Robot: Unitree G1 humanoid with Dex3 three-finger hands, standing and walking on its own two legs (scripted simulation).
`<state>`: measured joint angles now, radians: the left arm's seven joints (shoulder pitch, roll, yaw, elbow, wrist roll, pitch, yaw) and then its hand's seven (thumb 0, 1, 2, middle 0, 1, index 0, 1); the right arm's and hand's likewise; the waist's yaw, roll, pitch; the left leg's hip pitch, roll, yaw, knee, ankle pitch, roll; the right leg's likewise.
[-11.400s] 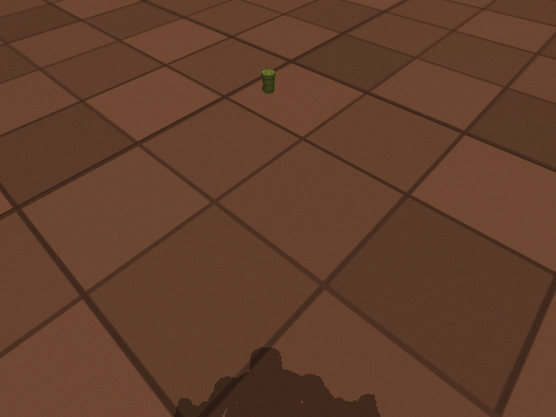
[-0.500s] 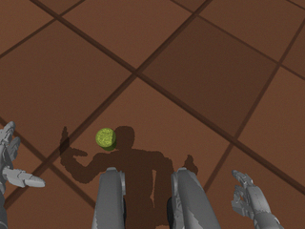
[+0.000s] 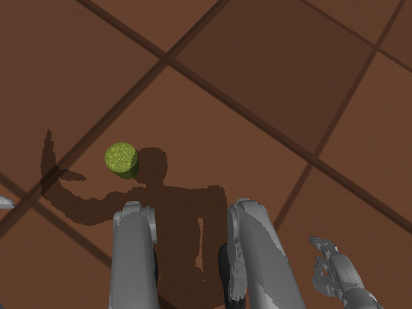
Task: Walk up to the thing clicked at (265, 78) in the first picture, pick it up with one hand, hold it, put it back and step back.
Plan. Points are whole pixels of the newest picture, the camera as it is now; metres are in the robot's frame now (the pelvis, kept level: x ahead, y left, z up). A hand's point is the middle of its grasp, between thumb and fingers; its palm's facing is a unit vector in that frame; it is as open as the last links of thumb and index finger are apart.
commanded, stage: go down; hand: left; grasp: from the side
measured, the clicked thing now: (125, 163) +0.47 +0.21 -0.39
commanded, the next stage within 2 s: approach in 1.12 s
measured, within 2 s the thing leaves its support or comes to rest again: neither
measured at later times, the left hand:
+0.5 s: hand out of the picture +0.39 +0.39 -0.06, palm faces +0.15 -0.98 -0.11, open 17.2 cm
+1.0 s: hand out of the picture +0.40 +0.39 -0.07, palm faces +0.13 -0.99 -0.09, open 17.3 cm
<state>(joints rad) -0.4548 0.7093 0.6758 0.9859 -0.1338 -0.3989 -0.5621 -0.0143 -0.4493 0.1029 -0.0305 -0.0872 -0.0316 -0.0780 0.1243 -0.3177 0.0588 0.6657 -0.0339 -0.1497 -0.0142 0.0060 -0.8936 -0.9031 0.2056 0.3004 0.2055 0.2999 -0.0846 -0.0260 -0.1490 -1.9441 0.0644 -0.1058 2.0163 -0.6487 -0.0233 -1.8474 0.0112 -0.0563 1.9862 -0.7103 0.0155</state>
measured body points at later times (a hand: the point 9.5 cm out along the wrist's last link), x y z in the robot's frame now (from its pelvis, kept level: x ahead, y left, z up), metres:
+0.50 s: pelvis -0.01 +0.00 -0.06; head +0.19 +0.06 +0.33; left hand +0.38 +0.44 -0.05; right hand +0.13 -0.28 -0.16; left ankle +0.09 +0.13 -0.42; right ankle +0.08 -0.13 -0.42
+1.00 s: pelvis -0.01 +0.00 -0.08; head +0.20 +0.07 +0.31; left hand +0.39 +0.45 -0.07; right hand +0.13 -0.28 -0.18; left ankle +0.09 +0.13 -0.42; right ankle +0.08 -0.13 -0.42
